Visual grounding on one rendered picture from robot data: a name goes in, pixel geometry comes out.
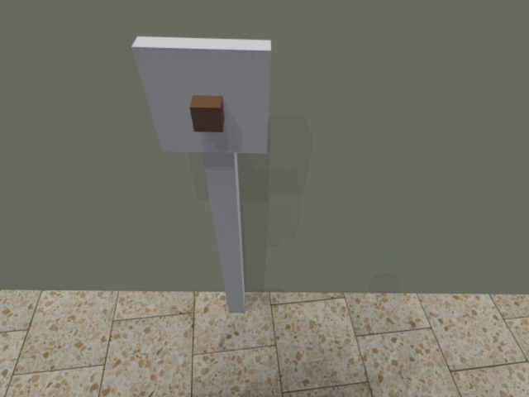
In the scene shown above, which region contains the panel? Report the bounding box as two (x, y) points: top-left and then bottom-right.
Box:
(131, 36), (271, 313)

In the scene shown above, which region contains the button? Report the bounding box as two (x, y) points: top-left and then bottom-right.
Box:
(190, 95), (224, 132)

